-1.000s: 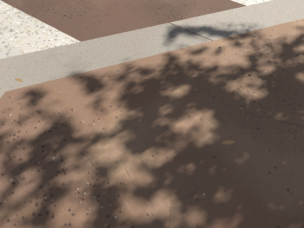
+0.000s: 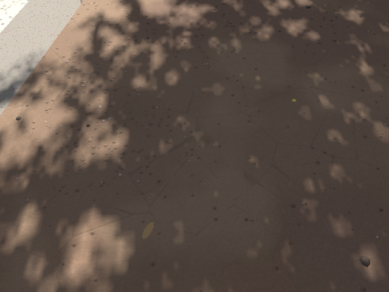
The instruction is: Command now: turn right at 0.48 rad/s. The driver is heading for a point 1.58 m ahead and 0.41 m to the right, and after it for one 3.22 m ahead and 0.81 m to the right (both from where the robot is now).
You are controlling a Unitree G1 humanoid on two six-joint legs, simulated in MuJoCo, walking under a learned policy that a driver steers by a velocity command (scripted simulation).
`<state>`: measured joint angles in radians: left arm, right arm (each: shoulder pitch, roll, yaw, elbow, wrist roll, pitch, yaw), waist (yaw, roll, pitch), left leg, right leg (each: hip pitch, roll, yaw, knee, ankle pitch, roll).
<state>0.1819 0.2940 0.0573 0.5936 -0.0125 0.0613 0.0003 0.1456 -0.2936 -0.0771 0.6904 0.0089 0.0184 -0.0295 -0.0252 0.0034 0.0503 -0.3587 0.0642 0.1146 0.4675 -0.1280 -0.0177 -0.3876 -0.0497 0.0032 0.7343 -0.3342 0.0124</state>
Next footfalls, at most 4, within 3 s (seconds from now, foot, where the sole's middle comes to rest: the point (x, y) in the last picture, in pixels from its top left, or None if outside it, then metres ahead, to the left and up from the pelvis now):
0.02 right None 0.04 -0.12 -0.77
0.38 left None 0.05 0.12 -0.77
1.20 left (194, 272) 0.52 0.05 -0.77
1.68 right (239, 168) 0.93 -0.15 -0.77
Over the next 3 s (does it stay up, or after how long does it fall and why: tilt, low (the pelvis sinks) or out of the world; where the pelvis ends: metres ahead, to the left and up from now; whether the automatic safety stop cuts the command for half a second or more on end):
stays up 1.92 -0.61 -0.04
